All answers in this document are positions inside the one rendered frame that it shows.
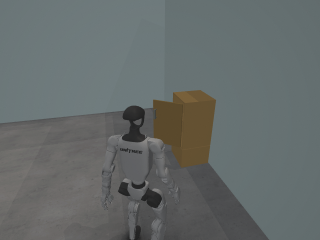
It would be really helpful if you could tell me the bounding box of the handle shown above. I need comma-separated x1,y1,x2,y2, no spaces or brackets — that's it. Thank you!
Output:
153,109,157,120

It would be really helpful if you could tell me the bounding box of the robot left forearm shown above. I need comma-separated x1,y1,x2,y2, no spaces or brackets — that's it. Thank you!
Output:
101,164,112,194

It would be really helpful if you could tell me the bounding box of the robot head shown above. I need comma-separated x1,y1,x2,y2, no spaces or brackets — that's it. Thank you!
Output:
122,105,147,143

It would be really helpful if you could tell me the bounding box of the cupboard door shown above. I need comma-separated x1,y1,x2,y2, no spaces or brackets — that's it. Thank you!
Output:
153,99,183,148

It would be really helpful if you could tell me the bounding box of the robot left upper arm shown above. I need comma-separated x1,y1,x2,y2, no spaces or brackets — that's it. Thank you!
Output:
102,135,122,173

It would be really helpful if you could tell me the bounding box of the left robot hand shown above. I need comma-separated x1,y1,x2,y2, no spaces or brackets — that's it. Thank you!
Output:
100,191,114,211

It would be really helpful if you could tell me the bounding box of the robot right forearm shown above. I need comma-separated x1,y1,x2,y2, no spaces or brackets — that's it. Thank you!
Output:
161,167,178,194

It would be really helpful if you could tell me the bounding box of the right robot hand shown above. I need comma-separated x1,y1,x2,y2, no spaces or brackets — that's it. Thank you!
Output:
168,187,181,205

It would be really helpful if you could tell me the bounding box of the robot right shin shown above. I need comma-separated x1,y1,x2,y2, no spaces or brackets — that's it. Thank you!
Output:
151,223,166,240

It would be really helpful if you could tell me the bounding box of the robot right upper arm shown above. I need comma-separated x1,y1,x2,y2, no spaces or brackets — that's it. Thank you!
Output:
148,138,167,179

